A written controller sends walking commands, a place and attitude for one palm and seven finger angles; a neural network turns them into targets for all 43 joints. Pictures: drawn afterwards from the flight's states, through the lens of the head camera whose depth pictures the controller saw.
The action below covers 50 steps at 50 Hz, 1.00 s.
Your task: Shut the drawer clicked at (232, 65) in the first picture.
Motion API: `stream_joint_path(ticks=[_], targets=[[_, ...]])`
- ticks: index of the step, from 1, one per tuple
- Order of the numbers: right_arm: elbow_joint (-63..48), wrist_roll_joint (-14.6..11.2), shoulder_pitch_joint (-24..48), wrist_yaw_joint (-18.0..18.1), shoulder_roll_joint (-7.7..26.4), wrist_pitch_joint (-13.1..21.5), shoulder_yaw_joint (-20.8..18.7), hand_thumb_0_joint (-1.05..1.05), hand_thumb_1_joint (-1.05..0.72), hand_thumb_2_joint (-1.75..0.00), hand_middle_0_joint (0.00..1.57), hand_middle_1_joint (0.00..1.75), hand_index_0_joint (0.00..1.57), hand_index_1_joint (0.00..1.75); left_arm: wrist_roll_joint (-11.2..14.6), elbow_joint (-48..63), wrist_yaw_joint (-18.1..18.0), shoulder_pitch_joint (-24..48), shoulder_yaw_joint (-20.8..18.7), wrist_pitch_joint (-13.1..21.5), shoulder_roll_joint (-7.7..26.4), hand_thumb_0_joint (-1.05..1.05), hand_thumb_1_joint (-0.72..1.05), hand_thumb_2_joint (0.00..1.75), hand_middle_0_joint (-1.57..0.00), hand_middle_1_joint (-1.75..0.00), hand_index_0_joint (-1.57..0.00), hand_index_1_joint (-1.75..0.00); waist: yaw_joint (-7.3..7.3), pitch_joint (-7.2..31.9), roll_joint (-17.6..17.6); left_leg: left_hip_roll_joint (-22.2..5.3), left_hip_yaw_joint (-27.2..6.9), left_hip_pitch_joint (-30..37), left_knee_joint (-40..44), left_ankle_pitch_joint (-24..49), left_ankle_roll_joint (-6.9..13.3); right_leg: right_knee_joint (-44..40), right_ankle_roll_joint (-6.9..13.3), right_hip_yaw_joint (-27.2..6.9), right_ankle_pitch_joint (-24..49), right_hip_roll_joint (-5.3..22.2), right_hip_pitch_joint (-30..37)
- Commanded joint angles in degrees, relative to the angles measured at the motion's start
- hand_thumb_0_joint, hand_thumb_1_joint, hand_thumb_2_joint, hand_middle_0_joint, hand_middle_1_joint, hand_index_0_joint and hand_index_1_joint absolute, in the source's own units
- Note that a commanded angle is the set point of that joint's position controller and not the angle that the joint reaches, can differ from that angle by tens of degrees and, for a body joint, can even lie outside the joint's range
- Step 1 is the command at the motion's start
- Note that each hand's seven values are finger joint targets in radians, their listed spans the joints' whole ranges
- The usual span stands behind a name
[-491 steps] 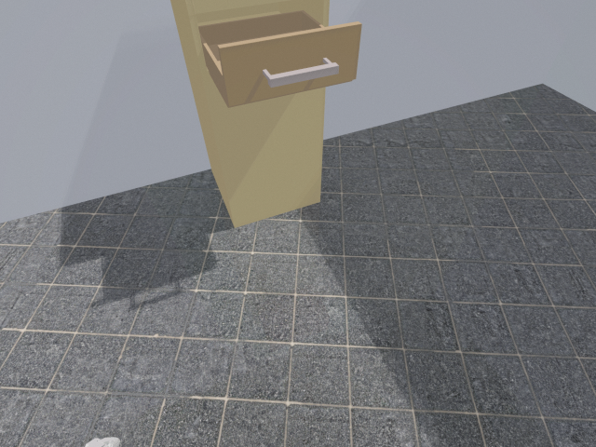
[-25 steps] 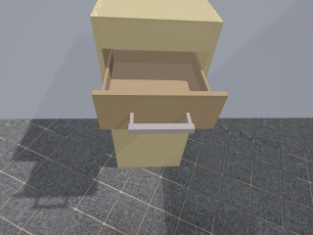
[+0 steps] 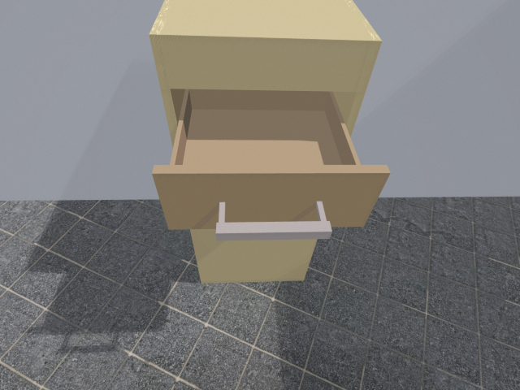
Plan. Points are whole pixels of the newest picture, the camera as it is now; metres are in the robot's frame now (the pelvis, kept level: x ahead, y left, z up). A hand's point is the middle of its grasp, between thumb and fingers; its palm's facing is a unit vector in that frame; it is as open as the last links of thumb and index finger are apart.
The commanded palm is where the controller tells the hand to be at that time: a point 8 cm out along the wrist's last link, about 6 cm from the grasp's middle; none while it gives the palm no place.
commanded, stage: come to a stop and stand still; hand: left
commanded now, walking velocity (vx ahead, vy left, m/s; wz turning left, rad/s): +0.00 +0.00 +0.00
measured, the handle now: (272, 219) +0.38 +0.01 +0.04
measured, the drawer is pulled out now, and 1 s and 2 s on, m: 0.25 0.25 0.25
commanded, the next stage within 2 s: look again from close up in 0.38 s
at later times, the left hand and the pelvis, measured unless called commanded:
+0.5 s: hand out of the picture +0.02 +0.16 -0.18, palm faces +0.00 -0.99 -0.17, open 7.4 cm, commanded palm none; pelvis +0.02 +0.00 +0.00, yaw +0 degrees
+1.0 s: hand out of the picture +0.00 +0.15 -0.18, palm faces +0.01 -0.99 -0.16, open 7.4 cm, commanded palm none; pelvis +0.03 -0.01 +0.00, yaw +0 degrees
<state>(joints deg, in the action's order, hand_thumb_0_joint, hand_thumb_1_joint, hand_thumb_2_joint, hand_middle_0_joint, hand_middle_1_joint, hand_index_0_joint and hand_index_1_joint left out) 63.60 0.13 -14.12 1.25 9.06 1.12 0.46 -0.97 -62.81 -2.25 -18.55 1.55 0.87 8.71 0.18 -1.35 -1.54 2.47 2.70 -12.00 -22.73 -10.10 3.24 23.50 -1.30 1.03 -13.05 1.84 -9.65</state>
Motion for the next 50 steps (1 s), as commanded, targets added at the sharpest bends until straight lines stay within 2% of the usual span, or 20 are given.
stream_joint_path(ticks=[1, 10, 14, 18, 21, 33, 43, 50], targets=[[-1.02, -0.13, -2.63, 0.16, 4.91, 1.06, -0.69, 0.0, -0.9, -0.9, 0.2, 0.3, 0.2, 0.3, 0.32, 1.46, -0.43, -3.36, -0.84, 0.96, 5.11, 0.0, 0.9, 0.9, -0.2, -0.3, -0.2, -0.3, 0.01, -1.05, 1.08, -7.49, -7.9, 1.87, 5.19, 4.68, -0.93, -4.05, 2.42, -4.93, 5.12, 4.32, -1.59], [-0.07, -0.02, -2.52, 0.35, 5.09, 1.14, -0.43, 0.0, -0.9, -0.9, 0.2, 0.3, 0.2, 0.3, 0.45, 1.16, -0.44, -2.07, -0.91, 0.81, 5.59, 0.0, 0.9, 0.9, -0.2, -0.3, -0.2, -0.3, 0.18, -1.35, 1.38, -7.69, -7.55, 2.99, 4.81, 8.4, -1.0, -4.16, 2.32, -4.81, 6.88, 4.46, -0.27], [0.13, -0.08, -2.82, 0.36, 4.94, 1.02, -0.31, 0.0, -0.9, -0.9, 0.2, 0.3, 0.2, 0.3, 0.42, 1.11, -0.33, -1.96, -0.97, 0.67, 5.8, 0.0, 0.9, 0.9, -0.2, -0.3, -0.2, -0.3, 0.27, -2.84, 1.22, -7.66, -7.56, 2.44, 5.57, 6.31, -0.97, -4.88, 2.32, -4.53, 5.18, 4.37, -0.46], [0.37, -0.03, -3.13, 0.33, 5.09, 1.06, -0.31, 0.0, -0.9, -0.9, 0.2, 0.3, 0.2, 0.3, 0.49, 0.9, -0.34, -1.95, -0.89, 0.84, 5.67, 0.0, 0.9, 0.9, -0.2, -0.3, -0.2, -0.3, 0.07, -1.51, 0.52, -7.59, -7.52, 3.51, 5.14, 7.61, -1.09, -4.79, 2.34, -4.74, 6.33, 4.58, 0.05], [0.51, -0.04, -3.21, 0.47, 5.04, 1.1, -0.28, 0.0, -0.9, -0.9, 0.2, 0.3, 0.2, 0.3, 0.49, 0.75, -0.33, -2.06, -0.98, 0.71, 5.47, 0.0, 0.9, 0.9, -0.2, -0.3, -0.2, -0.3, 0.1, -2.04, 1.61, -7.66, -7.42, 3.42, 5.21, 7.66, -1.06, -4.84, 2.35, -4.53, 5.66, 4.53, -0.15], [0.75, -0.07, -4.45, 0.72, 4.55, 1.33, -0.25, 0.0, -0.9, -0.9, 0.2, 0.3, 0.2, 0.3, 0.48, -0.38, -0.37, -3.35, -1.0, 0.74, 4.76, 0.0, 0.9, 0.9, -0.2, -0.3, -0.2, -0.3, 0.02, -1.61, 1.16, -7.83, -7.34, 5.01, 5.18, 9.49, -0.78, -4.51, 2.33, -4.41, 6.56, 4.6, -0.25], [0.81, -0.03, -4.88, 0.78, 4.21, 1.18, -0.25, 0.0, -0.9, -0.9, 0.2, 0.3, 0.2, 0.3, 0.42, -0.88, -0.4, -4.23, -0.96, 0.59, 4.18, 0.0, 0.9, 0.9, -0.2, -0.3, -0.2, -0.3, 0.05, -3.11, 1.52, -7.71, -7.29, 4.39, 5.71, 6.82, -0.76, -4.88, 2.42, -4.47, 4.46, 4.5, -1.23], [0.78, 0.01, -5.25, 0.86, 4.18, 1.29, -0.19, 0.0, -0.9, -0.9, 0.2, 0.3, 0.2, 0.3, 0.42, -0.82, -0.37, -4.37, -1.08, 0.55, 3.97, 0.0, 0.9, 0.9, -0.2, -0.3, -0.2, -0.3, 0.16, -3.21, 1.51, -7.88, -7.02, 4.37, 5.53, 7.65, -0.68, -4.61, 2.46, -4.37, 4.98, 4.48, -1.23]])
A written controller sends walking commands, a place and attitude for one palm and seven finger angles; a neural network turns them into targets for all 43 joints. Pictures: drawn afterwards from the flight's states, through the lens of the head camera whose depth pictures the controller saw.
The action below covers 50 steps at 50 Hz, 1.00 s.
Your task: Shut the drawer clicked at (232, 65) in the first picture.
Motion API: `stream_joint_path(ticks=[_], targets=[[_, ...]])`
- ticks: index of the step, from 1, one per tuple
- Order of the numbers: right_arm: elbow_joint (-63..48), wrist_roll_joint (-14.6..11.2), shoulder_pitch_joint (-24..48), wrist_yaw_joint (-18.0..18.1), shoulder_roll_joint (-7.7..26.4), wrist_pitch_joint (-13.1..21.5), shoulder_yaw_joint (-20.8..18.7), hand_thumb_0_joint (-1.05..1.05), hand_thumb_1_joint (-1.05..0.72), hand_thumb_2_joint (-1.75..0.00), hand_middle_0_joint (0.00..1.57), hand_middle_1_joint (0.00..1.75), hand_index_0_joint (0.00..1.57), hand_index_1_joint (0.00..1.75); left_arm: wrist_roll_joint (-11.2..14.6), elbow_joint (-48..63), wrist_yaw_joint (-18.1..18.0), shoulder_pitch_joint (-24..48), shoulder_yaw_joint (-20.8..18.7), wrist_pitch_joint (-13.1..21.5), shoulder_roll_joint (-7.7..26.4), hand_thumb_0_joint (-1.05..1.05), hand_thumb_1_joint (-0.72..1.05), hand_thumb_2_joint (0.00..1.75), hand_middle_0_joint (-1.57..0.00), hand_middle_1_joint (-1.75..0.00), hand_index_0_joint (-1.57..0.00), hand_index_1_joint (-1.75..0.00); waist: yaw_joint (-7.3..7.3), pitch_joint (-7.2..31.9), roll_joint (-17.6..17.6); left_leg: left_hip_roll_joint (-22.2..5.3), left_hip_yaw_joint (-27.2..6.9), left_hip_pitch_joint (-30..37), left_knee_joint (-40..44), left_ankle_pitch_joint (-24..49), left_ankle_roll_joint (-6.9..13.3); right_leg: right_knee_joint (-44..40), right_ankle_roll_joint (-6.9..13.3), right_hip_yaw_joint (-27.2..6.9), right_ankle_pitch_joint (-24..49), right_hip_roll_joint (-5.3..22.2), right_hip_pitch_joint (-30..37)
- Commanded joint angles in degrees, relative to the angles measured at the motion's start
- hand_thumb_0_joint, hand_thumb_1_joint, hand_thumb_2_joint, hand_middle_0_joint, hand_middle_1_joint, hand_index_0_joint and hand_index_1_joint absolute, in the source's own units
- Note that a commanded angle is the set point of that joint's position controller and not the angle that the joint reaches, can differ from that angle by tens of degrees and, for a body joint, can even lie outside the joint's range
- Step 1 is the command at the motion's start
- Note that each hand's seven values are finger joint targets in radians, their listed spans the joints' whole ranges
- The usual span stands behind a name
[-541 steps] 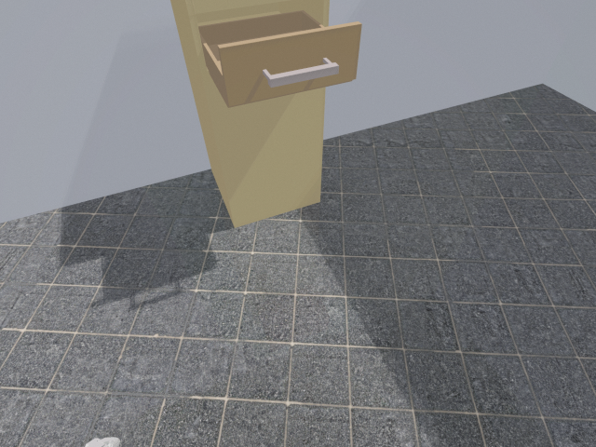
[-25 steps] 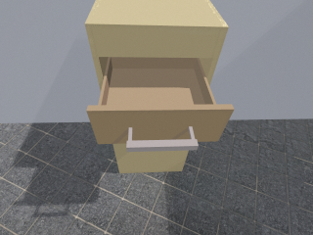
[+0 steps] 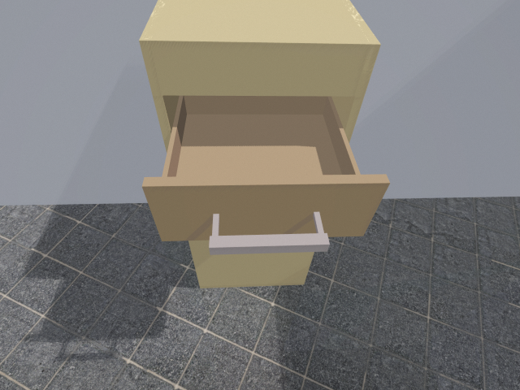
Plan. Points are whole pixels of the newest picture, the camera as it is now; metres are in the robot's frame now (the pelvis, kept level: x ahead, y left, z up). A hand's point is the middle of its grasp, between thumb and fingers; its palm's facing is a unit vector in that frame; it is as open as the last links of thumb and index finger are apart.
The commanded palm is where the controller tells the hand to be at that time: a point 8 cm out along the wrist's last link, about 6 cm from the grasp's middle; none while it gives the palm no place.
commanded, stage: look again from close up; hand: left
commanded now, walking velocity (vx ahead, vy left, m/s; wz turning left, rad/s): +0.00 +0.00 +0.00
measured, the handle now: (268, 231) +0.36 +0.01 +0.04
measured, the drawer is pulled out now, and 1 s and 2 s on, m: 0.25 0.25 0.21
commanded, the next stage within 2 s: raise the hand and make a fist in 0.02 s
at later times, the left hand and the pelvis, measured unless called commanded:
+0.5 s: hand (191, 334) +0.21 +0.12 -0.03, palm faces +0.02 -1.00 +0.03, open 6.2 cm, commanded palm +0.17 +0.21 -0.03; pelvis -0.04 -0.03 -0.07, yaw +1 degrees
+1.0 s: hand (173, 271) +0.28 +0.16 +0.02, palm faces +0.11 -0.99 -0.03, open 3.7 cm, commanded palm +0.24 +0.21 +0.02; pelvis -0.02 -0.04 -0.05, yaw +0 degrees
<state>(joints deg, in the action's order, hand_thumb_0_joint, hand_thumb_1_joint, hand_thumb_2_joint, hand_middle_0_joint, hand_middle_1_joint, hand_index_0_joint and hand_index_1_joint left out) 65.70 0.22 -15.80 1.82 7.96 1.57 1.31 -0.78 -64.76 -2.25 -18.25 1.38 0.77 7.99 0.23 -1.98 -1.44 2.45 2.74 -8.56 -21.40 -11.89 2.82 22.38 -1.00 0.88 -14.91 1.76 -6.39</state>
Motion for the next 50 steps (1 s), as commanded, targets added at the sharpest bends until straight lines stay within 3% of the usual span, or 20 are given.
stream_joint_path(ticks=[1, 5, 6, 7, 8, 9, 10, 11, 12, 14, 17, 19, 22, 25, 28, 29, 34, 40, 44, 50], targets=[[-1.3, -0.13, -3.67, 0.28, 5.2, 0.85, -0.99, 0.0, -0.9, -0.9, 0.2, 0.3, 0.2, 0.3, 0.25, 1.01, -0.39, -4.74, -0.85, 0.68, 4.82, 0.0, 0.9, 0.9, -0.2, -0.3, -0.2, -0.3, 0.06, -2.26, 1.16, -7.79, -7.29, 1.2, 4.17, 9.59, -0.24, -3.46, 2.17, -4.4, 6.99, 4.51, -4.35], [-1.13, -0.14, -3.84, 0.33, 5.04, 0.97, -0.97, 0.0, -0.9, -0.9, 0.2, 0.3, 0.2, 0.3, 0.21, 1.11, -0.45, -4.81, -1.03, 0.73, 4.77, 0.0, 0.9, 0.9, -0.2, -0.3, -0.2, -0.3, 0.2, -2.01, 1.07, -7.97, -6.94, 1.39, 3.92, 10.98, -0.2, -3.35, 2.17, -4.2, 7.86, 4.63, -4.04], [-4.97, -0.2, -0.45, -0.52, 8.07, 1.28, -0.99, 0.0, -0.9, -0.9, 0.2, 0.3, 0.2, 0.3, -1.15, 0.32, -2.28, -5.49, -0.89, 2.38, 6.51, 0.0, 0.9, 0.9, -0.2, -0.3, -0.2, -0.3, 0.74, -3.26, 1.38, -8.9, -5.9, -3.82, -7.33, 22.27, -1.96, -1.7, 1.84, -4.62, 21.77, 5.86, -5.21], [-25.85, -2.53, -2.08, 1.6, 17.73, 8.33, -3.28, 0.0, -0.9, -0.9, 0.2, 0.3, 0.2, 0.3, 10.3, 89.96, -2.38, 34.59, -6.58, 13.26, 18.12, 0.0, 0.9, 0.9, -0.22, -0.32, -0.22, -0.32, -6.19, 24.99, 11.61, -3.28, -4.87, 14.55, -2.44, 20.36, -2.55, 4.1, 2.33, 0.71, 17.71, -0.61, -3.85], [-23.27, -2.21, 3.0, 2.98, 12.33, 13.88, -1.53, 0.0, -0.9, -0.9, 0.2, 0.3, 0.2, 0.3, 5.97, 77.67, -5.43, 14.24, -4.75, 10.27, 13.35, 0.0, 0.9, 0.9, -0.24, -0.34, -0.24, -0.34, -0.95, 26.01, 18.07, -6.37, -3.94, 15.57, -1.77, 24.57, -3.08, 8.82, 3.56, 1.5, 4.28, -1.72, -6.65], [-22.36, -3.23, 1.77, 1.79, 9.93, 15.36, -2.7, 0.0, -0.9, -0.9, 0.2, 0.3, 0.2, 0.3, 7.04, 65.66, -7.27, -3.32, 0.49, 2.47, 3.97, 0.0, 0.9, 0.9, -0.26, -0.37, -0.26, -0.37, -2.13, 14.96, 13.26, -6.85, -6.71, 5.38, 0.48, 17.85, -4.68, 11.06, 2.1, 3.17, -4.25, -1.08, -11.79], [-22.1, -3.51, 0.43, 1.64, 10.9, 15.72, -2.41, 0.0, -0.9, -0.9, 0.2, 0.3, 0.2, 0.3, 8.57, 67.2, -6.6, -1.63, 6.25, 2.08, -4.41, 0.0, 0.9, 0.9, -0.28, -0.39, -0.28, -0.39, -2.85, 5.9, 6.55, -5.61, -6.43, -0.89, -0.36, 9.08, -3.49, 10.74, 1.94, 4.0, -3.98, -1.28, -13.89], [-25.73, -3.76, 2.96, 1.55, 12.8, 16.88, -2.85, 0.0, -0.9, -0.9, 0.2, 0.3, 0.2, 0.3, 9.77, 71.48, -5.89, 0.56, 6.62, 4.89, -3.39, 0.0, 0.9, 0.9, -0.3, -0.41, -0.3, -0.41, -3.25, 1.25, 4.05, -5.12, -7.25, -5.25, -2.79, 0.04, -2.28, 8.54, 1.92, 4.85, -3.69, -1.28, -15.59], [-27.32, -2.86, 3.25, 1.45, 14.57, 17.56, -3.2, 0.0, -0.9, -0.9, 0.2, 0.3, 0.2, 0.3, 9.38, 71.75, -5.48, 1.6, 3.78, 7.86, 0.2, 0.0, 0.9, 0.9, -0.32, -0.43, -0.32, -0.43, -4.41, 1.32, -0.39, -4.05, -7.64, -8.84, -5.97, -5.44, -1.7, 7.81, 1.82, 5.16, -4.01, -1.59, -17.92], [-29.97, -1.44, 4.41, 0.84, 14.53, 17.72, -4.02, 0.0, -0.9, -0.9, 0.2, 0.3, 0.2, 0.3, 8.97, 66.64, -3.58, 1.69, 1.71, 14.43, -0.37, 0.0, 0.9, 0.9, -0.36, -0.47, -0.36, -0.47, -4.86, 1.77, -7.53, -2.78, -7.57, -15.15, -12.46, -8.85, -1.9, 11.84, 1.61, 6.01, -8.02, -2.32, -24.86], [-32.75, 0.11, 7.83, -1.1, 13.62, 17.59, -5.23, 0.0, -0.9, -0.9, 0.2, 0.3, 0.2, 0.3, 11.86, 54.89, 4.53, -6.57, -2.95, 27.46, -2.29, 0.0, 0.9, 0.9, -0.42, -0.54, -0.42, -0.54, 0.4, 5.87, -11.99, -2.27, -5.27, -27.44, -23.0, -9.81, -3.3, 21.55, 2.34, 5.26, -12.77, -2.3, -35.15], [-35.66, -0.17, 7.42, -2.9, 14.02, 16.13, -6.39, 0.0, -0.9, -0.9, 0.2, 0.3, 0.2, 0.3, 13.18, 50.87, 10.45, -14.88, -12.49, 33.53, 4.95, 0.0, 0.9, 0.9, -0.46, -0.58, -0.46, -0.58, 4.78, 11.59, -4.55, -1.41, -3.24, -31.06, -27.62, -5.65, -3.84, 26.77, 3.53, 3.14, -7.06, -1.82, -32.41], [-44.79, -1.42, 11.03, -2.88, 14.24, 11.95, -5.59, 0.0, -0.9, -0.9, 0.2, 0.3, 0.2, 0.3, 12.6, 61.43, 11.68, -7.35, -13.66, 27.45, 9.58, 0.0, 0.9, 0.9, -0.52, -0.65, -0.52, -0.65, 5.48, 18.79, 1.64, 0.21, 0.03, -31.65, -29.19, -3.7, -2.36, 28.03, 3.32, 0.22, -1.54, -1.26, -26.9], [-47.49, -1.64, 9.28, -1.23, 12.64, 8.58, -5.08, 0.0, -0.9, -0.9, 0.2, 0.3, 0.2, 0.3, 13.11, 74.97, 7.44, 5.34, -14.01, 22.41, 11.03, 0.0, 0.9, 0.9, -0.58, -0.71, -0.58, -0.71, 2.52, 21.18, 3.74, -0.46, -0.14, -29.59, -29.99, -3.98, -1.41, 25.08, 2.45, -2.69, -2.08, -1.45, -26.35], [-44.93, -1.22, 6.26, 0.19, 11.22, 8.59, -4.59, 0.0, -0.9, -0.9, 0.2, 0.3, 0.2, 0.3, 13.41, 82.56, 3.79, 15.16, -15.31, 26.12, 11.57, 0.0, 0.9, 0.9, -0.64, -0.78, -0.64, -0.78, -1.13, 22.21, 5.89, -2.06, -1.55, -27.04, -31.92, -1.55, -1.06, 24.53, 1.75, -4.03, 1.79, -1.54, -26.07], [-43.61, -0.94, 5.52, 0.64, 11.52, 8.93, -4.35, 0.0, -0.9, -0.9, 0.2, 0.3, 0.2, 0.3, 12.94, 83.34, 3.77, 19.65, -15.33, 28.06, 13.12, 0.0, 0.9, 0.9, -0.66, -0.8, -0.66, -0.8, -3.09, 22.62, 2.54, -2.63, -2.2, -28.13, -33.04, -1.91, -0.79, 24.66, 1.11, -4.77, 1.73, -1.59, -26.96], [-39.28, -2.0, 6.77, 1.68, 13.25, 12.04, -2.85, 0.0, -0.9, -0.9, 0.2, 0.3, 0.2, 0.3, 14.66, 69.19, 13.35, 23.5, -9.84, 28.55, 11.93, 0.0, 0.9, 0.9, -0.76, -0.91, -0.76, -0.91, -5.57, 17.55, 4.2, -2.91, -3.37, -29.59, -33.82, -4.75, -0.75, 21.79, 0.58, -6.64, -0.79, -1.01, -28.8], [-39.09, -2.96, 5.09, 2.81, 14.37, 12.26, -2.44, 0.0, -0.9, -0.9, 0.2, 0.3, 0.2, 0.3, 18.02, 60.2, 16.6, 23.7, -17.51, 16.32, 16.23, 0.0, 0.9, 0.9, -0.88, -1.04, -0.88, -1.04, -1.08, 21.44, -1.07, -2.05, -3.77, -28.29, -28.04, -2.01, -1.08, 16.88, -0.62, -7.15, 3.22, 0.93, -18.07], [-39.35, -2.06, 4.13, 1.89, 13.99, 12.3, -2.99, 0.0, -0.9, -0.9, 0.2, 0.3, 0.2, 0.3, 16.99, 62.36, 11.35, 23.72, -21.18, 17.31, 17.58, 0.0, 0.9, 0.9, -0.96, -1.12, -0.96, -1.12, 0.82, 23.15, -2.69, -2.25, -3.54, -24.41, -24.41, 2.76, -1.31, 18.66, -0.49, -3.71, 12.88, 0.19, -14.98], [-39.24, -1.85, 3.5, 0.33, 14.41, 11.89, -4.1, 0.0, -0.9, -0.9, 0.2, 0.3, 0.2, 0.3, 14.27, 63.12, 8.09, 23.61, -16.85, 20.21, 13.77, 0.0, 0.9, 0.9, -1.08, -1.25, -1.08, -1.25, -0.34, 19.81, -1.06, -2.12, -1.76, -19.67, -21.38, 4.02, -0.99, 18.04, 0.48, -0.82, 12.33, -1.24, -17.86]])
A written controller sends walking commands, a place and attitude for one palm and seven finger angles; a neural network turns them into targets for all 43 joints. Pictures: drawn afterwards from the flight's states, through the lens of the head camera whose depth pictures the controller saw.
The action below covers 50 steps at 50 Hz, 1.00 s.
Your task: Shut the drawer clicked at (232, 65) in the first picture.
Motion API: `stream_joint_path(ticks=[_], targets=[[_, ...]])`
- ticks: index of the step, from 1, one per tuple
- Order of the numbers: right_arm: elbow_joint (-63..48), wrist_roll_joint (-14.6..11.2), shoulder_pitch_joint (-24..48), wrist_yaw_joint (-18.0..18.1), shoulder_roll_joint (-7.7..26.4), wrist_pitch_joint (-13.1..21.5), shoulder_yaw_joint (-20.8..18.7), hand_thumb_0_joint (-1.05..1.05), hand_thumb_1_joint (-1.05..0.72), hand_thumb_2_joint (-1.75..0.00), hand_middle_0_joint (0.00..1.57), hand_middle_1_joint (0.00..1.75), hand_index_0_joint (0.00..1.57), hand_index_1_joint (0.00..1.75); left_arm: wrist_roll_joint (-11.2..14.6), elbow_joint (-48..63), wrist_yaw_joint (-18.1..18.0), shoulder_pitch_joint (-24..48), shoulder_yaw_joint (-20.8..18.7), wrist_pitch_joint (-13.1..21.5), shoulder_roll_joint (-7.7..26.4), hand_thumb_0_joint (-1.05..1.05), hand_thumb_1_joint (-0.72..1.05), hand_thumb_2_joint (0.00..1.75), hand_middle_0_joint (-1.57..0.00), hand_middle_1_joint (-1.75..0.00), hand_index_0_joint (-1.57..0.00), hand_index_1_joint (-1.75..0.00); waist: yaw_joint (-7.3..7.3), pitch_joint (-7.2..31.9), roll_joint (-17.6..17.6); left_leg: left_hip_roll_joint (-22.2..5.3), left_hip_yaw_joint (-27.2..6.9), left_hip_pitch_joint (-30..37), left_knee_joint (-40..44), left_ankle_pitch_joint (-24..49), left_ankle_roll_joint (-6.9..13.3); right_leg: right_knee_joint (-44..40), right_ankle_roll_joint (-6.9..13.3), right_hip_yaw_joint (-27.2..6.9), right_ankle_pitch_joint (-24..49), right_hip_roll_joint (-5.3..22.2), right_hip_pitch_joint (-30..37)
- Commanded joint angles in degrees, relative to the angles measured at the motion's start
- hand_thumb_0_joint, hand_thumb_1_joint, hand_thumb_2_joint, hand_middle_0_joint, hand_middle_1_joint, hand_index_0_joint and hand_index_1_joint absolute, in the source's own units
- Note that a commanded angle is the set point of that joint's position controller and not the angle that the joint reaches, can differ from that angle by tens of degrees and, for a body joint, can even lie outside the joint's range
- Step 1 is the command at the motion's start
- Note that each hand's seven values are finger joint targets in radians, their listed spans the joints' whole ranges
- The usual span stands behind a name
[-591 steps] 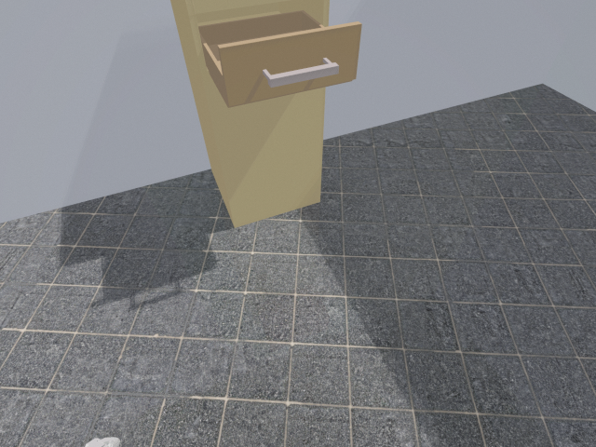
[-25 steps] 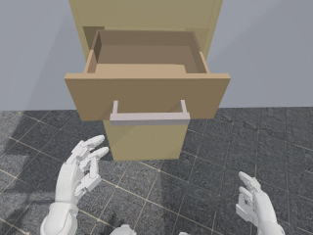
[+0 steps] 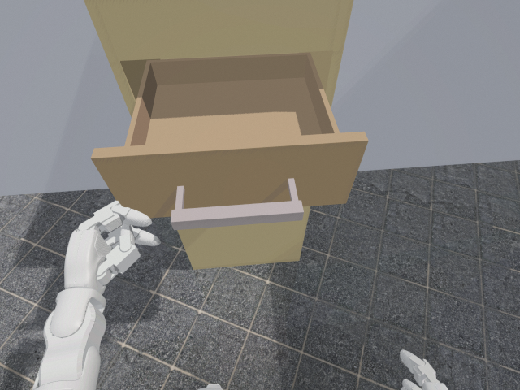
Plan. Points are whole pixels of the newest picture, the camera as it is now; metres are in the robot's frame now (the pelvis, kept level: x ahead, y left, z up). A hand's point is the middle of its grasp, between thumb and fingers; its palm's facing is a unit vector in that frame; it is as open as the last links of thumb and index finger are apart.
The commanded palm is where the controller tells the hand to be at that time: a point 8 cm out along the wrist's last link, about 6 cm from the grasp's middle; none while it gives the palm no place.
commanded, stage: raise the hand and make a fist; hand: left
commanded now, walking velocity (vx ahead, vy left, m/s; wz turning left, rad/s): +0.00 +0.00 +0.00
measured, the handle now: (237, 202) +0.38 +0.05 +0.09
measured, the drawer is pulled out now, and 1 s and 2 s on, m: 0.25 0.21 0.11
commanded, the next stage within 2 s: bring the fist close to the handle in 1.02 s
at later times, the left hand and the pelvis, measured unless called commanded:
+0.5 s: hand (125, 200) +0.36 +0.20 +0.11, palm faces +0.11 -0.99 -0.03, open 3.2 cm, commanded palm +0.34 +0.25 +0.13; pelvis +0.00 +0.03 +0.02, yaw +1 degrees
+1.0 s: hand (129, 173) +0.39 +0.20 +0.14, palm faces +0.13 -0.99 -0.02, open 3.4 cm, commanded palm +0.35 +0.25 +0.14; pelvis -0.01 +0.02 +0.03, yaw +0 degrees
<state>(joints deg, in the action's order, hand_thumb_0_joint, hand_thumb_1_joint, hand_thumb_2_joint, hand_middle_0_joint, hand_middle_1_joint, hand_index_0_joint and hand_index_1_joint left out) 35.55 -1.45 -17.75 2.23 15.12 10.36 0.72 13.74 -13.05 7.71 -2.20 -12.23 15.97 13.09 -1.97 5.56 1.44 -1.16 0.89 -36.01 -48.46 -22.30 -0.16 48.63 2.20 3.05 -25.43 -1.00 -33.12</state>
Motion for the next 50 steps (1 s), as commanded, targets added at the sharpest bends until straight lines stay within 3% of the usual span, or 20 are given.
stream_joint_path(ticks=[1, 3, 9, 11, 14, 15, 19, 20, 22, 25, 27, 29, 31, 32, 34, 37, 39, 43, 45, 50], targets=[[-9.11, -0.24, 5.33, -0.1, 7.2, 2.98, -3.63, 0.0, -0.9, -0.9, 0.2, 0.3, 0.2, 0.3, -0.38, 12.24, -1.94, 8.21, -2.63, 4.88, 8.12, 0.0, 0.9, 0.9, -1.1, -1.27, -1.1, -1.27, 1.91, 12.72, -1.91, 1.43, 0.29, 9.34, 6.26, 14.77, 1.88, -8.35, -2.32, -2.48, 22.14, 1.28, 8.84], [-9.14, -0.43, 5.48, 0.01, 7.22, 2.88, -3.6, 0.0, -0.9, -0.9, 0.2, 0.3, 0.2, 0.3, -0.72, 13.98, -2.55, 11.3, -0.62, 4.4, 6.94, 0.0, 0.9, 0.9, -1.14, -1.32, -1.14, -1.32, 1.31, 12.5, 0.63, 1.24, 0.12, 11.87, 7.2, 14.63, 1.76, -8.84, -1.82, -1.6, 19.91, 0.91, 7.56], [-7.42, -0.25, 5.38, 0.57, 7.52, 2.06, -3.42, 0.0, -0.9, -0.9, 0.2, 0.3, 0.2, 0.3, -2.26, 14.07, -6.05, 19.22, -1.99, 3.29, 9.87, 0.0, 0.9, 0.9, -1.26, -1.45, -1.26, -1.45, 0.82, 13.02, 0.41, 0.32, -1.09, 16.17, 9.34, 17.31, 1.57, -9.72, -1.37, -0.77, 20.04, 0.46, 8.34], [-7.55, -0.42, 5.63, 0.42, 7.28, 1.74, -3.2, 0.0, -0.9, -0.9, 0.2, 0.3, 0.2, 0.3, -2.26, 12.98, -6.02, 21.07, -0.67, 2.31, 8.17, 0.0, 0.9, 0.9, -1.3, -1.49, -1.3, -1.49, 1.02, 13.39, 2.15, 0.35, -1.25, 17.69, 10.04, 18.26, 1.26, -10.1, -1.21, -0.57, 20.62, 0.48, 8.71], [-7.23, -0.8, 5.87, 0.61, 7.54, 0.97, -2.8, 0.0, -0.9, -0.9, 0.2, 0.3, 0.2, 0.3, -2.9, 9.54, -5.88, 25.92, 0.18, 0.28, 8.34, 0.0, 0.9, 0.9, -1.36, -1.56, -1.36, -1.56, 0.56, 11.94, 0.8, 0.18, -1.82, 18.57, 11.22, 17.94, 1.25, -11.15, -1.05, -0.35, 19.73, 0.39, 8.87], [-7.23, -0.98, 5.91, 0.55, 7.24, 0.84, -2.63, 0.0, -0.9, -0.9, 0.2, 0.3, 0.2, 0.3, -2.8, 8.41, -5.72, 27.73, 1.77, -0.58, 6.37, 0.0, 0.9, 0.9, -1.38, -1.58, -1.38, -1.58, 0.26, 11.48, 0.86, 0.2, -1.96, 19.38, 11.57, 18.19, 1.17, -11.53, -1.06, -0.21, 20.04, 0.34, 8.59], [-6.86, -1.26, 5.83, 0.88, 7.61, -0.07, -2.26, 0.0, -0.9, -0.9, 0.2, 0.3, 0.2, 0.3, -3.05, 3.85, -5.55, 33.22, -0.19, -3.45, 9.13, 0.0, 0.9, 0.9, -1.4, -1.6, -1.4, -1.6, 0.52, 11.37, -0.41, 0.24, -2.27, 20.25, 12.76, 17.07, 1.21, -13.12, -0.94, -0.3, 19.42, 0.36, 9.72], [-6.88, -1.42, 5.93, 0.89, 7.37, -0.24, -2.02, 0.0, -0.9, -0.9, 0.2, 0.3, 0.2, 0.3, -3.2, 3.77, -5.46, 35.99, 1.12, -3.83, 7.99, 0.0, 0.9, 0.9, -1.4, -1.6, -1.4, -1.6, 0.15, 11.6, -0.41, 0.21, -2.63, 20.95, 13.2, 17.38, 1.07, -13.15, -0.88, -0.1, 19.36, 0.43, 9.75], [-6.81, -1.54, 6.24, 0.95, 7.05, -0.17, -1.81, 0.0, -0.9, -0.9, 0.2, 0.3, 0.2, 0.3, -2.98, 4.41, -5.66, 41.27, 2.36, -4.16, 6.73, 0.0, 0.9, 0.9, -1.4, -1.6, -1.4, -1.6, -0.39, 11.43, -0.05, 0.08, -3.12, 22.32, 13.58, 16.86, 1.01, -13.75, -0.9, -0.03, 18.55, 0.37, 9.07], [-5.84, -1.4, 6.3, 1.32, 7.21, -0.12, -1.46, 0.0, -0.9, -0.9, 0.2, 0.3, 0.2, 0.3, -3.72, 4.57, -6.94, 49.19, 1.22, -3.7, 9.47, 0.0, 0.9, 0.9, -1.4, -1.6, -1.4, -1.6, -0.81, 12.54, 1.21, -0.09, -4.05, 24.5, 14.59, 15.56, 0.93, -14.46, -0.75, -0.23, 16.4, 0.44, 8.77], [-5.33, -1.4, 6.44, 1.34, 6.97, 0.14, -1.22, 0.0, -0.9, -0.9, 0.2, 0.3, 0.2, 0.3, -3.8, 4.11, -7.15, 53.37, 3.25, -3.38, 7.54, 0.0, 0.9, 0.9, -1.4, -1.6, -1.4, -1.6, -1.45, 13.62, 2.77, -0.08, -4.37, 26.38, 14.8, 15.45, 0.86, -14.9, -0.7, -0.31, 15.99, 0.52, 8.32], [-4.21, -1.4, 5.84, 1.71, 7.5, 0.1, -1.19, 0.0, -0.9, -0.9, 0.2, 0.3, 0.2, 0.3, -4.15, 1.57, -7.57, 56.27, 1.01, -3.0, 11.3, 0.0, 0.9, 0.9, -1.4, -1.6, -1.4, -1.6, -1.38, 13.79, 1.23, -0.19, -4.4, 26.51, 15.27, 14.63, 0.98, -15.58, -0.64, -0.55, 15.44, 0.43, 9.1], [-3.82, -1.42, 5.91, 1.86, 7.36, 0.45, -1.08, 0.0, -0.9, -0.9, 0.2, 0.3, 0.2, 0.3, -3.97, 2.13, -7.71, 61.51, 1.89, -2.2, 10.73, 0.0, 0.9, 0.9, -1.4, -1.6, -1.4, -1.6, -1.98, 15.31, 2.86, -0.16, -4.81, 28.71, 15.75, 15.43, 0.85, -15.93, -0.57, -0.61, 16.01, 0.5, 9.3], [-3.53, -1.37, 5.83, 1.78, 7.12, 0.67, -1.13, 0.0, -0.9, -0.9, 0.2, 0.3, 0.2, 0.3, -3.73, -0.06, -7.58, 60.21, 2.06, -2.08, 9.5, 0.0, 0.9, 0.9, -1.4, -1.6, -1.4, -1.6, -1.71, 15.21, 2.98, -0.09, -4.71, 29.07, 15.71, 15.8, 0.86, -16.22, -0.55, -0.65, 16.28, 0.43, 9.32], [-3.16, -1.19, 5.11, 1.59, 7.68, 0.87, -1.4, 0.0, -0.9, -0.9, 0.2, 0.3, 0.2, 0.3, -3.62, -2.0, -7.47, 58.31, -0.24, -1.12, 11.74, 0.0, 0.9, 0.9, -1.4, -1.6, -1.4, -1.6, -0.77, 16.75, 0.93, -0.05, -4.65, 28.92, 15.83, 17.32, 0.84, -16.23, -0.46, -0.53, 17.6, 0.4, 11.2], [-3.04, -1.26, 5.14, 0.89, 7.47, 0.9, -1.52, 0.0, -0.9, -0.9, 0.2, 0.3, 0.2, 0.3, -3.36, -7.0, -6.55, 54.53, 0.57, -0.99, 9.26, 0.0, 0.9, 0.9, -1.4, -1.6, -1.4, -1.6, -0.09, 13.97, 1.57, 0.46, -3.41, 26.61, 16.01, 17.22, 0.97, -16.56, -0.41, -0.72, 19.09, 0.49, 11.86], [-3.19, -1.22, 4.61, 0.74, 8.04, 0.44, -1.93, 0.0, -0.9, -0.9, 0.2, 0.3, 0.2, 0.3, -3.76, -10.09, -6.31, 51.63, -1.8, -1.16, 11.87, 0.0, 0.9, 0.9, -1.4, -1.6, -1.4, -1.6, 0.45, 12.6, -3.28, 0.68, -2.86, 23.82, 16.37, 15.52, 1.59, -17.19, -0.67, -0.81, 18.64, 0.55, 13.35], [-4.45, -1.43, 4.86, 0.54, 7.99, -0.26, -2.09, 0.0, -0.9, -0.9, 0.2, 0.3, 0.2, 0.3, -3.76, -9.13, -5.53, 50.92, -2.78, -1.59, 12.97, 0.0, 0.9, 0.9, -1.4, -1.6, -1.4, -1.6, 0.96, 12.15, -0.15, 1.23, -1.45, 22.54, 16.66, 14.05, 1.83, -17.78, -0.54, -1.73, 18.55, 0.86, 14.2], [-4.54, -1.56, 4.83, 0.66, 8.09, -0.53, -2.11, 0.0, -0.9, -0.9, 0.2, 0.3, 0.2, 0.3, -3.51, -9.32, -5.33, 51.25, -2.42, -1.62, 12.69, 0.0, 0.9, 0.9, -1.4, -1.6, -1.4, -1.6, 0.24, 10.67, -1.94, 1.13, -1.12, 21.96, 16.89, 13.22, 2.16, -18.49, -0.89, -1.86, 18.09, 0.9, 14.04], [-4.98, -1.43, 4.63, 0.82, 8.14, -0.92, -2.35, 0.0, -0.9, -0.9, 0.2, 0.3, 0.2, 0.3, -3.34, -8.63, -5.11, 49.29, -4.25, -1.17, 14.53, 0.0, 0.9, 0.9, -1.4, -1.6, -1.4, -1.6, 0.86, 11.89, -0.41, 1.32, -0.43, 21.93, 16.85, 12.9, 2.26, -18.66, -0.91, -2.48, 18.03, 0.95, 14.98]])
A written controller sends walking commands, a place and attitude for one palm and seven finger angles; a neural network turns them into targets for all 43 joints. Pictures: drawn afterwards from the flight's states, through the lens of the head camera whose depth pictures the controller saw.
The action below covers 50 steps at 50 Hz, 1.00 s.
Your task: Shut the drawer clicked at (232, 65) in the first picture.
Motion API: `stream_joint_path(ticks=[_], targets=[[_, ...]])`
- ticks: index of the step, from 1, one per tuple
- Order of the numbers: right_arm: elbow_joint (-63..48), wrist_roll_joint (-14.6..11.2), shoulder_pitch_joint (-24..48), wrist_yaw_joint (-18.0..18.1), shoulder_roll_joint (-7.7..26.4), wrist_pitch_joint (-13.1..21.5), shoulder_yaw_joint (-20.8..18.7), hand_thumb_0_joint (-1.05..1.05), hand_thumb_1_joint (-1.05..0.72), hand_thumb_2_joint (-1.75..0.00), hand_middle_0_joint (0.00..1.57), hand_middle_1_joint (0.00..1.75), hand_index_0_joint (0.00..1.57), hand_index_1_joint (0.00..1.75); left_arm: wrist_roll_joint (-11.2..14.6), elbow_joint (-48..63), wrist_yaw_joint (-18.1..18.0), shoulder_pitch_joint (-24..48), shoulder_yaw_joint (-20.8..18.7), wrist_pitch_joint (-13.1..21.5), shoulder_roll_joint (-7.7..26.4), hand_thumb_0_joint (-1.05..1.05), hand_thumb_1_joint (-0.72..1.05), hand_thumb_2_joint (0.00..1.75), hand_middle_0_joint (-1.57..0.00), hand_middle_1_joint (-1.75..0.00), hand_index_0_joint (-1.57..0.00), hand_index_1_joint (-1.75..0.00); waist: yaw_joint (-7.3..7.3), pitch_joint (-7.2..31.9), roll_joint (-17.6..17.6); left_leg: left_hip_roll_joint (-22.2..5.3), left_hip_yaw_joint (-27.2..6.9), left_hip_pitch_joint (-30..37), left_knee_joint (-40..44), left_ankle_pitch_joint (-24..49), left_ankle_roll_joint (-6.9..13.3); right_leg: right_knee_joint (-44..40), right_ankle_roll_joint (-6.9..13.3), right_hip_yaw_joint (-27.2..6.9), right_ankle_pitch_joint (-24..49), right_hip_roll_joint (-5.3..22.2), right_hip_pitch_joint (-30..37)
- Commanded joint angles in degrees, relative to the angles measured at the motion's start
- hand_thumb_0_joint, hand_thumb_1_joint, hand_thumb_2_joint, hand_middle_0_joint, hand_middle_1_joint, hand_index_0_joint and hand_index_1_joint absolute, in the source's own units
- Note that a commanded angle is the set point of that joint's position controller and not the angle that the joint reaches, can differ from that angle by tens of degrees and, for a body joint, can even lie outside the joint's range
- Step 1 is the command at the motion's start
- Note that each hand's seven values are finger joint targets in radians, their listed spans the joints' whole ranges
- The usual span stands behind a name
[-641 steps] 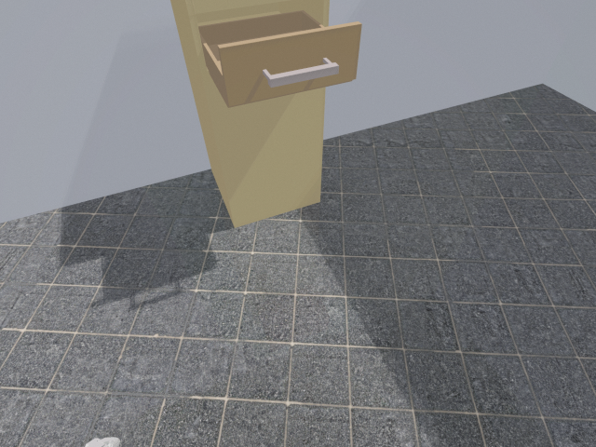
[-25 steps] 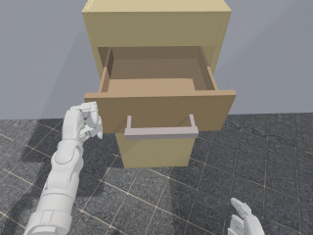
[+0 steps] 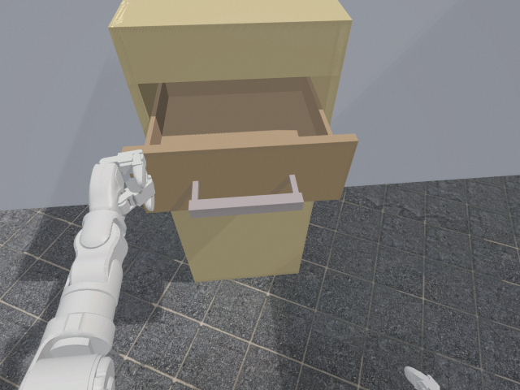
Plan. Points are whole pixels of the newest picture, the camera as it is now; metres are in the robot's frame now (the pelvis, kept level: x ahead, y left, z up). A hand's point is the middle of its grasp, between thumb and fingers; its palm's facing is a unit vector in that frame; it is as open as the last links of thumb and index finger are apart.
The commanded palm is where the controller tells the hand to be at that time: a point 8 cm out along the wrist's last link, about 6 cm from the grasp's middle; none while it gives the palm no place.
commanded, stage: raise the hand and make a fist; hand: left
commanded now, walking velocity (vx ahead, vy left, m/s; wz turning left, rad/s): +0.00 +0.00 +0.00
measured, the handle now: (245, 194) +0.42 +0.04 +0.06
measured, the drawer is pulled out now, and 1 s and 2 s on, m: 0.21 0.11 0.08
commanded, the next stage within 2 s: bring the fist close to the handle in 0.02 s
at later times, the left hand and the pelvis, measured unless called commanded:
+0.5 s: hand (153, 175) +0.43 +0.19 +0.10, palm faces +0.12 -0.99 -0.03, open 2.8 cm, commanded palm +0.41 +0.23 +0.07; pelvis +0.00 +0.00 -0.01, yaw +2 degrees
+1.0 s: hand (172, 176) +0.49 +0.19 +0.03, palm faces +0.12 -0.99 -0.02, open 2.9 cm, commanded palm +0.46 +0.23 +0.02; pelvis +0.00 +0.01 -0.04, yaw -1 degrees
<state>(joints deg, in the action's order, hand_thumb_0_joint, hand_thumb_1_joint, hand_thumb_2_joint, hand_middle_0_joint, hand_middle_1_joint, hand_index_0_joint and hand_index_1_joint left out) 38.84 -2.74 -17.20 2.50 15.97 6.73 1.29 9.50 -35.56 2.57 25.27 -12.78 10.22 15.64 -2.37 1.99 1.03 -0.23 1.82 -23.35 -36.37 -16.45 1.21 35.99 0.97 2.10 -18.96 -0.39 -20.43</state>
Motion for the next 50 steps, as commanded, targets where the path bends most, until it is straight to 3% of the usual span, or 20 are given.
stream_joint_path(ticks=[1, 2, 4, 5, 8, 9, 10, 13, 18, 19, 21, 25, 30, 32, 36, 40, 44, 46, 49, 50], targets=[[-8.18, -0.2, 3.88, 0.62, 7.38, 2.56, -2.78, 0.0, -0.9, -0.9, 0.2, 0.3, 0.2, 0.3, 0.99, 13.77, 0.25, 22.79, -3.34, 4.56, 12.0, 0.0, 0.9, 0.9, -1.4, -1.6, -1.4, -1.6, 0.78, 15.14, -0.53, 0.4, -1.43, 8.86, 4.73, 6.95, 0.87, -6.02, 0.34, -1.54, 11.71, 0.32, 2.28], [-8.2, -0.34, 3.97, 0.59, 7.21, 2.57, -2.85, 0.0, -0.9, -0.9, 0.2, 0.3, 0.2, 0.3, 1.23, 14.21, 0.5, 23.43, -2.49, 4.6, 11.0, 0.0, 0.9, 0.9, -1.4, -1.6, -1.4, -1.6, 0.42, 15.06, -0.24, 0.44, -1.18, 9.17, 4.52, 6.81, 0.97, -6.22, 0.22, -1.71, 11.83, 0.3, 1.81], [-8.21, -0.26, 3.71, 0.77, 7.49, 2.35, -3.09, 0.0, -0.9, -0.9, 0.2, 0.3, 0.2, 0.3, 1.06, 13.49, 0.52, 21.37, -4.77, 4.65, 13.55, 0.0, 0.9, 0.9, -1.4, -1.6, -1.4, -1.6, 1.11, 15.47, -1.12, 0.36, -1.07, 8.95, 4.34, 7.52, 1.05, -6.09, 0.14, -1.82, 12.53, 0.42, 2.85], [-8.45, -0.39, 3.9, 0.73, 7.27, 2.3, -2.86, 0.0, -0.9, -0.9, 0.2, 0.3, 0.2, 0.3, 1.03, 13.33, 0.86, 21.27, -2.58, 4.3, 11.11, 0.0, 0.9, 0.9, -1.4, -1.6, -1.4, -1.6, 0.68, 14.98, 0.28, 0.45, -0.96, 9.06, 4.54, 7.76, 0.99, -5.92, 0.18, -1.7, 13.03, 0.43, 2.28], [-7.76, -0.49, 3.21, 0.83, 7.45, 1.99, -2.76, 0.0, -0.9, -0.9, 0.2, 0.3, 0.2, 0.3, 1.43, 10.06, 1.17, 23.04, -1.37, 3.82, 9.65, 0.0, 0.9, 0.9, -1.4, -1.6, -1.4, -1.6, -0.55, 12.29, -1.88, 0.51, -1.26, 7.74, 4.01, 6.35, 0.99, -6.03, 0.02, -1.54, 11.83, 0.26, -0.17], [-7.49, -0.46, 2.77, 0.96, 7.78, 1.72, -2.97, 0.0, -0.9, -0.9, 0.2, 0.3, 0.2, 0.3, 1.32, 8.41, 0.9, 23.09, -2.95, 4.07, 11.42, 0.0, 0.9, 0.9, -1.4, -1.6, -1.4, -1.6, -0.62, 11.7, -4.71, 0.39, -1.4, 7.03, 3.75, 5.9, 1.22, -6.22, -0.19, -1.48, 11.07, 0.35, -0.19], [-7.6, -0.52, 2.74, 0.86, 7.69, 1.59, -2.86, 0.0, -0.9, -0.9, 0.2, 0.3, 0.2, 0.3, 1.17, 7.51, 1.14, 23.28, -1.19, 4.11, 9.45, 0.0, 0.9, 0.9, -1.4, -1.6, -1.4, -1.6, -0.94, 11.96, -3.53, 0.55, -1.11, 6.95, 3.59, 5.67, 1.18, -5.91, -0.25, -1.63, 10.97, 0.37, -1.11], [-6.69, -0.36, 1.78, 0.76, 7.67, 0.97, -2.92, 0.0, -0.9, -0.9, 0.2, 0.3, 0.2, 0.3, 0.61, 4.18, 1.2, 28.07, -0.64, 5.02, 9.33, 0.0, 0.9, 0.9, -1.4, -1.6, -1.4, -1.6, -2.08, 11.87, -2.01, 0.76, -1.53, 6.25, 2.04, 4.44, 1.03, -4.99, -0.17, -1.5, 9.48, 0.42, -4.29], [-5.63, -0.15, -0.45, 0.44, 7.94, -0.36, -2.87, 0.0, -0.9, -0.9, 0.2, 0.3, 0.2, 0.3, -0.9, -5.54, 1.87, 33.46, 1.58, 6.47, 7.92, 0.0, 0.9, 0.9, -1.4, -1.6, -1.4, -1.6, -3.9, 12.33, -3.3, 1.03, -2.14, 2.89, -0.32, 2.27, 1.17, -2.98, -0.24, -1.31, 7.01, 0.4, -8.71], [-5.12, 0.1, -1.26, 0.34, 8.2, -0.68, -2.96, 0.0, -0.9, -0.9, 0.2, 0.3, 0.2, 0.3, -1.4, -7.44, 1.81, 34.7, 0.32, 6.92, 9.43, 0.0, 0.9, 0.9, -1.4, -1.6, -1.4, -1.6, -3.87, 12.65, -4.06, 1.04, -2.48, 2.21, -0.9, 2.14, 1.34, -2.54, -0.25, -1.24, 6.73, 0.38, -9.13], [-5.51, 0.12, -2.07, -0.08, 8.08, -1.34, -2.96, 0.0, -0.9, -0.9, 0.2, 0.3, 0.2, 0.3, -1.79, -11.15, 2.58, 35.08, 1.68, 6.98, 7.81, 0.0, 0.9, 0.9, -1.4, -1.6, -1.4, -1.6, -4.06, 13.82, -2.97, 1.24, -2.35, 0.85, -1.87, 2.09, 1.22, -1.48, -0.1, -1.23, 6.63, 0.36, -10.4], [-5.59, 0.7, -4.46, -0.66, 8.71, -2.89, -2.8, 0.0, -0.9, -0.9, 0.2, 0.3, 0.2, 0.3, -2.24, -18.11, 3.23, 37.41, -0.3, 7.2, 9.8, 0.0, 0.9, 0.9, -1.4, -1.6, -1.4, -1.6, -4.61, 13.75, -3.49, 1.19, -2.91, -3.1, -3.81, 1.19, 1.3, 0.39, 0.04, -0.98, 5.06, 0.01, -13.78], [-6.14, 1.95, -6.84, -1.56, 8.44, -4.28, -3.48, 0.0, -0.9, -0.9, 0.2, 0.3, 0.2, 0.3, -2.34, -13.94, 2.73, 42.26, -3.3, 12.96, 12.38, 0.0, 0.9, 0.9, -1.4, -1.6, -1.4, -1.6, -4.35, 23.62, 0.23, 0.54, -3.63, -0.69, -7.22, 7.68, 0.85, 5.08, 0.3, -0.76, 9.23, -0.69, -14.7], [-5.59, 2.28, -7.56, -1.81, 8.52, -4.86, -3.73, 0.0, -0.9, -0.9, 0.2, 0.3, 0.2, 0.3, -2.91, -12.82, 1.9, 45.11, -5.31, 15.32, 15.37, 0.0, 0.9, 0.9, -1.4, -1.6, -1.4, -1.6, -4.59, 25.51, 2.39, 0.24, -3.78, -0.39, -8.49, 8.66, 0.64, 6.43, 0.26, -0.89, 9.32, -0.96, -15.76], [-5.18, 2.7, -8.8, -2.07, 8.88, -6.25, -3.79, 0.0, -0.9, -0.9, 0.2, 0.3, 0.2, 0.3, -4.61, -16.3, 0.62, 43.67, -7.71, 17.1, 18.58, 0.0, 0.9, 0.9, -1.4, -1.6, -1.4, -1.6, -4.87, 24.13, 1.56, -0.01, -3.97, -3.72, -9.32, 7.01, 0.83, 7.47, 0.17, -0.77, 7.58, -1.36, -17.3], [-4.99, 2.89, -10.37, -2.26, 9.11, -7.77, -3.68, 0.0, -0.9, -0.9, 0.2, 0.3, 0.2, 0.3, -5.26, -20.96, 1.33, 42.73, -5.25, 15.49, 15.76, 0.0, 0.9, 0.9, -1.4, -1.6, -1.4, -1.6, -6.04, 22.18, 2.16, -0.33, -4.35, -5.21, -9.69, 6.44, 0.75, 8.1, 0.27, 0.0, 6.17, -1.56, -20.75], [-4.71, 3.49, -12.08, -2.48, 9.34, -8.46, -4.01, 0.0, -0.9, -0.9, 0.2, 0.3, 0.2, 0.3, -4.59, -21.1, 1.31, 44.56, -6.05, 16.01, 15.44, 0.0, 0.9, 0.9, -1.4, -1.6, -1.4, -1.6, -6.69, 23.84, 1.43, -0.67, -4.75, -5.35, -11.15, 7.52, 0.81, 9.11, 0.28, 0.18, 6.11, -1.9, -22.84], [-4.42, 3.77, -12.71, -2.69, 9.62, -8.81, -4.19, 0.0, -0.9, -0.9, 0.2, 0.3, 0.2, 0.3, -4.81, -21.0, 0.92, 45.05, -8.95, 17.17, 19.03, 0.0, 0.9, 0.9, -1.4, -1.6, -1.4, -1.6, -6.23, 25.6, 1.22, -0.7, -4.53, -6.51, -12.37, 7.99, 0.82, 9.92, 0.22, -0.27, 6.47, -1.97, -22.45], [-4.49, 4.1, -13.41, -2.95, 9.48, -9.44, -4.06, 0.0, -0.9, -0.9, 0.2, 0.3, 0.2, 0.3, -5.86, -22.34, 0.71, 44.58, -10.15, 18.32, 20.89, 0.0, 0.9, 0.9, -1.4, -1.6, -1.4, -1.6, -6.61, 25.4, 1.12, -0.62, -4.35, -8.82, -13.74, 8.4, 1.02, 11.08, 0.17, -0.42, 7.38, -2.09, -22.75], [-4.8, 4.14, -13.32, -3.11, 9.32, -9.61, -3.88, 0.0, -0.9, -0.9, 0.2, 0.3, 0.2, 0.3, -5.97, -21.28, 0.96, 45.64, -8.89, 18.6, 19.75, 0.0, 0.9, 0.9, -1.4, -1.6, -1.4, -1.6, -6.83, 26.35, 2.7, -0.54, -4.11, -8.81, -14.12, 8.94, 1.01, 11.5, 0.08, -0.56, 7.94, -1.97, -23.16]])
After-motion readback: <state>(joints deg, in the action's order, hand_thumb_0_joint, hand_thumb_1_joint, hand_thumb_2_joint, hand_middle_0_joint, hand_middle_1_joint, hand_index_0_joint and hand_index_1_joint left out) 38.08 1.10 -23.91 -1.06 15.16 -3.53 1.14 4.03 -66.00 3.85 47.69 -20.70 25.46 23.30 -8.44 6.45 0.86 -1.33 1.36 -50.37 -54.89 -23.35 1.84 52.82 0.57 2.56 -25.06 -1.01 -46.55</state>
